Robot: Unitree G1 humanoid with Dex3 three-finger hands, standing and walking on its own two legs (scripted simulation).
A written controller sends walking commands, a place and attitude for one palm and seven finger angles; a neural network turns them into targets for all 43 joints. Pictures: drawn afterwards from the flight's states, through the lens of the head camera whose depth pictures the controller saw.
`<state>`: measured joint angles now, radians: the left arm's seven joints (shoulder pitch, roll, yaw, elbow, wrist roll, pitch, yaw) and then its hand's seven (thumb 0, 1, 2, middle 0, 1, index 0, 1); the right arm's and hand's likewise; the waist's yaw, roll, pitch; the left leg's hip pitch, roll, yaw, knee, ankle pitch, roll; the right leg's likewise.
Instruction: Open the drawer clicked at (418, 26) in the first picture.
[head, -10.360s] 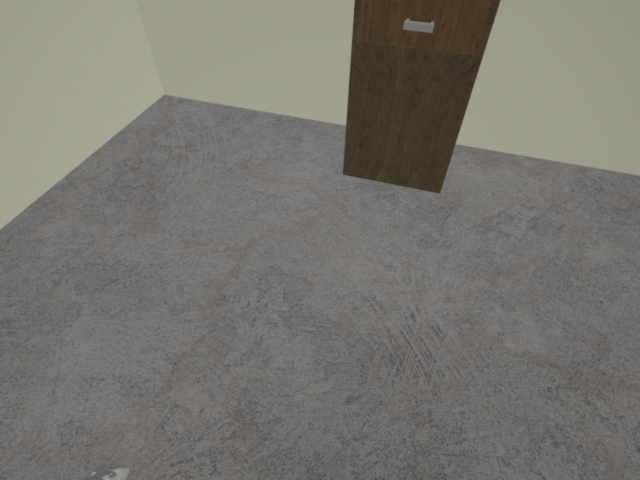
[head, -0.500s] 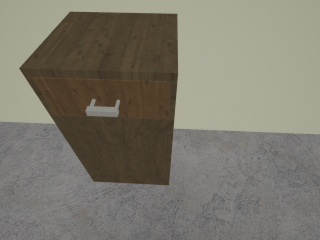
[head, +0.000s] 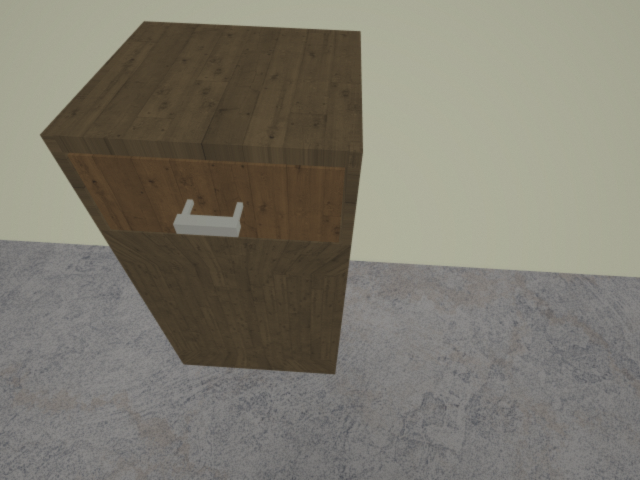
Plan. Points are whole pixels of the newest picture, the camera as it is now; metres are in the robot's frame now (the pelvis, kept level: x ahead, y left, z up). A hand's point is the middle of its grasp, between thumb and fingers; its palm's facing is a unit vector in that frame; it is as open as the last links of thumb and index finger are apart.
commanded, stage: look again from close up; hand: left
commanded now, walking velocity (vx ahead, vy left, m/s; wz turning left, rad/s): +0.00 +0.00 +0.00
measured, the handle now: (211, 216) +0.51 +0.23 -0.01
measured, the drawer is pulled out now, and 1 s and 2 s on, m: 0.00 0.00 0.00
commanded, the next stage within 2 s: raise the hand with hooked fingers in 0.28 s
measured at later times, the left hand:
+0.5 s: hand out of the picture +0.08 +0.21 -0.12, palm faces -0.07 -0.88 -0.46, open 7.3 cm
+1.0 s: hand (132, 449) +0.16 +0.23 -0.03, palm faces +0.07 -0.07 -1.00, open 9.7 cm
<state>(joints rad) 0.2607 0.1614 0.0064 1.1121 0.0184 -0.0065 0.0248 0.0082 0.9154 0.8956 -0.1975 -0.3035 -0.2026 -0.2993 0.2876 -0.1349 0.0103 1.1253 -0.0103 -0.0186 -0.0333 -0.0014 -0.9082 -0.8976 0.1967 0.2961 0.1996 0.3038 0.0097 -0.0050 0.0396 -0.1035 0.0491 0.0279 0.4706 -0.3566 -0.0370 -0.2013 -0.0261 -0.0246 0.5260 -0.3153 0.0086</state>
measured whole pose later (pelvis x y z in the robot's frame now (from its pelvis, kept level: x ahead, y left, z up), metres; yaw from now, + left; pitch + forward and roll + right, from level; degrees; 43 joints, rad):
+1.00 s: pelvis -0.07 -0.01 -0.04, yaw +2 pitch +6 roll +1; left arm 0.23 0.35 -0.10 0.07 1.08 0.02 0.43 0.00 0.36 0.67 -0.26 -0.64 -0.27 -0.64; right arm 0.05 -0.20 0.00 0.55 -0.08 0.05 0.00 0.00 -0.91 -0.90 0.20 0.30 0.20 0.30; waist 0.10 0.02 -0.07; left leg -0.54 0.04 0.00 0.86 -0.43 -0.04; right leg -0.62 -0.05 -0.04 0.88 -0.38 0.00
